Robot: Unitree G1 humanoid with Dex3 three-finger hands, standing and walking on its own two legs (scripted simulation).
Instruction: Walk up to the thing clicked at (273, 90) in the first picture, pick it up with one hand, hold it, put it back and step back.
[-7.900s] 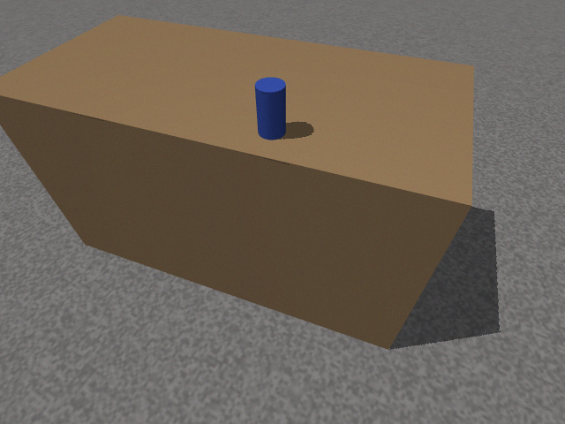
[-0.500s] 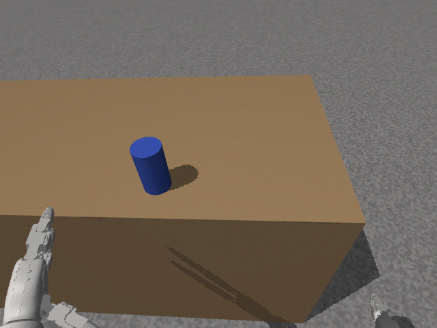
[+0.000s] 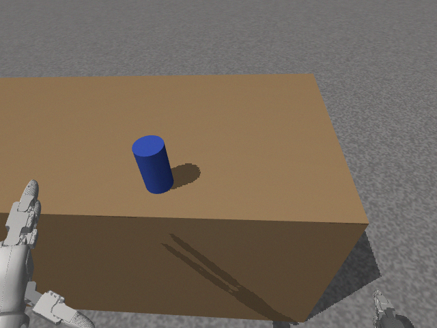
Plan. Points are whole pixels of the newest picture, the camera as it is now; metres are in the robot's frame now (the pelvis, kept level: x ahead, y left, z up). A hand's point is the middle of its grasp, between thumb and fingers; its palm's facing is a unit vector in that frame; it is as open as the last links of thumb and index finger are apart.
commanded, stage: rise first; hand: left
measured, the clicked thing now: (154, 165) +0.46 +0.21 +0.04
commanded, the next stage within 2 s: go down in 0.24 s
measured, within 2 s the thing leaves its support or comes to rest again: neither
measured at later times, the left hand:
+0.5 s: hand (55, 250) +0.20 +0.26 +0.13, palm faces +0.37 -0.83 -0.41, open 17.6 cm
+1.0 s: hand (40, 186) +0.30 +0.33 +0.15, palm faces +0.22 -0.97 -0.13, open 17.5 cm
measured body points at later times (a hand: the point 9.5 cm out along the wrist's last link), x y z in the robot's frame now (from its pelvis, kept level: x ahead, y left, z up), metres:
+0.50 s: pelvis +0.01 +0.00 +0.00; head +0.01 -0.02 +0.45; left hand +0.17 +0.30 +0.15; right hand +0.17 -0.26 -0.09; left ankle +0.04 +0.14 -0.74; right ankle -0.03 -0.13 -0.74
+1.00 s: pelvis +0.01 +0.01 +0.00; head +0.00 +0.00 +0.45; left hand +0.28 +0.38 +0.16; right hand +0.16 -0.25 -0.09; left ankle +0.04 +0.14 -0.74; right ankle -0.03 -0.13 -0.74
